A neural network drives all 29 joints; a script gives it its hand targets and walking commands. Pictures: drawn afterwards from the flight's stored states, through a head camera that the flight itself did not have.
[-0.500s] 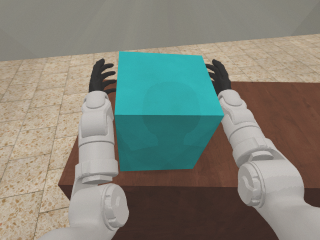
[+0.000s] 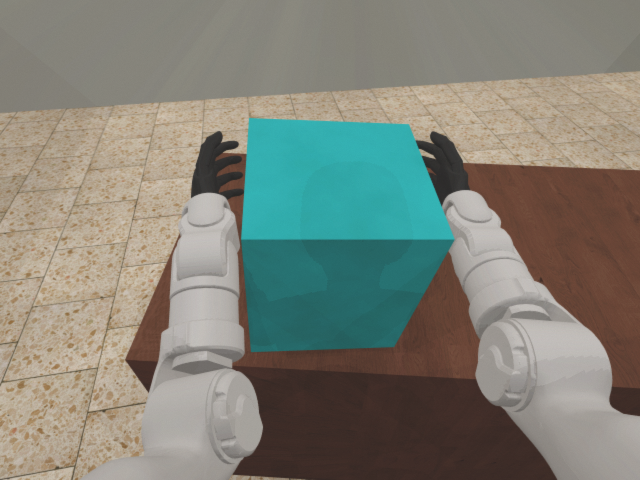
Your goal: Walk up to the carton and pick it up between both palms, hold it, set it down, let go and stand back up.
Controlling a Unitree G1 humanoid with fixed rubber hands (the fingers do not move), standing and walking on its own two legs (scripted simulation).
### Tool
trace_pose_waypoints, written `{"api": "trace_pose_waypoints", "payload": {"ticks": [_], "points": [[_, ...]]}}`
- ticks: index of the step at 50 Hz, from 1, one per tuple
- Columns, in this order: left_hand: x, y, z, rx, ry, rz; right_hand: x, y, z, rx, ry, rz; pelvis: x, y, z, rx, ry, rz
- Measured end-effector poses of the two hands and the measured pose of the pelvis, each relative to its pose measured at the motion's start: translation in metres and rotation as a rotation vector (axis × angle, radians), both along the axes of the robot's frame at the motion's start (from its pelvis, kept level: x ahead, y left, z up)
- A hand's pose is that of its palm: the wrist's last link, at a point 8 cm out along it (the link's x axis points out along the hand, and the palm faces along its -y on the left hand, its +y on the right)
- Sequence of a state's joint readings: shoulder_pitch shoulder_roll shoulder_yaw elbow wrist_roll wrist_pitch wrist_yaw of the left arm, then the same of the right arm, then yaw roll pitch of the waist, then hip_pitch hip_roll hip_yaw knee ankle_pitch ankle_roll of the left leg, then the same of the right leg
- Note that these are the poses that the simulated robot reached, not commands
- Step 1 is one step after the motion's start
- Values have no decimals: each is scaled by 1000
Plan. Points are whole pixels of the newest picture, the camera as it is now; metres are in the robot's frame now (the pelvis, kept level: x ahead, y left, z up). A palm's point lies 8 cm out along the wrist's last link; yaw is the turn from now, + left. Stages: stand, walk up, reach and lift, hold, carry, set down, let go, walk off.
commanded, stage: set down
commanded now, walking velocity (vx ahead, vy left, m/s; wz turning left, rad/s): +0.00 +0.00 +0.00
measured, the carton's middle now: (327, 241) +0.39 +0.05 +0.09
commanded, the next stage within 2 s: none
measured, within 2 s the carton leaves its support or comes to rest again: rests again in 1.12 s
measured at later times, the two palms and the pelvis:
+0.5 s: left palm (215, 213) +0.38 +0.19 +0.14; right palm (440, 200) +0.45 -0.11 +0.13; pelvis +0.01 +0.00 +0.00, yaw +0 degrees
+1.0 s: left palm (224, 230) +0.39 +0.19 +0.11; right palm (436, 209) +0.46 -0.11 +0.11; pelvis +0.01 -0.01 +0.00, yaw +1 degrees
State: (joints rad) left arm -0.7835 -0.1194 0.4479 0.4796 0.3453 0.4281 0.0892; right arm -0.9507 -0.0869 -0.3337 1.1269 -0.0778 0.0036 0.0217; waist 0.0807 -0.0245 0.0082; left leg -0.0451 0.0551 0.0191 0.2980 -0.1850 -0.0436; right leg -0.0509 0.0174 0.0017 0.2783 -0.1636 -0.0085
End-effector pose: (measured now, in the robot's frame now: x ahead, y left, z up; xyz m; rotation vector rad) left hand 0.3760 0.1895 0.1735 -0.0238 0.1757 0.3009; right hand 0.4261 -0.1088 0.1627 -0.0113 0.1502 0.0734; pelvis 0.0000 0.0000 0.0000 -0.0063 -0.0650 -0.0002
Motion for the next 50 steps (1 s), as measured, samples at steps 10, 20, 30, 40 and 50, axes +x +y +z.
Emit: {"api": "trace_pose_waypoints", "payload": {"ticks": [10, 20, 30, 40, 50], "points": [[2, 0, -10, -8, 18, 14, 5, 0, -8, -4, 18, 16, 3, -1, 0, 0, 10, 2], [6, 0, -25, -9, 40, 34, 14, 1, -21, -4, 39, 36, 6, -1, 0, 0, 40, 3], [11, 1, -41, 5, 49, 51, 24, 3, -35, -10, 44, 57, 10, -4, 0, 2, 76, 6], [13, -2, -55, 11, 53, 59, 29, 1, -46, -18, 44, 68, 12, -7, 1, 5, 105, 9], [12, -3, -67, 13, 57, 67, 31, 0, -55, -26, 45, 78, 12, -10, 1, 7, 132, 13]]}}
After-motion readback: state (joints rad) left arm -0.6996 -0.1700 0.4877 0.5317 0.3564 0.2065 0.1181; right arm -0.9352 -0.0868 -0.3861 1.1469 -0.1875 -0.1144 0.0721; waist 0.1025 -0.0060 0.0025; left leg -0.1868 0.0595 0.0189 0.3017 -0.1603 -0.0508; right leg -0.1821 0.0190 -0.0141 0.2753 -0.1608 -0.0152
